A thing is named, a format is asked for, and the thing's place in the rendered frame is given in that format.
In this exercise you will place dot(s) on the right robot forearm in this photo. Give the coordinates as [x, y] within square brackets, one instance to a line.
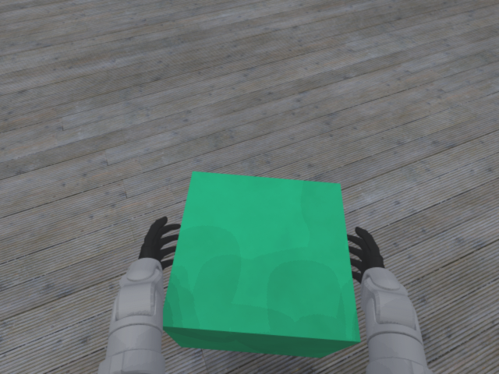
[393, 335]

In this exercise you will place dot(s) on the carton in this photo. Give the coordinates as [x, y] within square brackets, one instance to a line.
[262, 265]

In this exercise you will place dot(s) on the right robot hand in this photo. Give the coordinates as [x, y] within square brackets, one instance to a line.
[369, 253]

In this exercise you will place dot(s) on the left robot hand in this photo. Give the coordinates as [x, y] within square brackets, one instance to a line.
[153, 242]

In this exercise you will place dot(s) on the left robot forearm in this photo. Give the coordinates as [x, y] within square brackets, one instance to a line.
[136, 326]

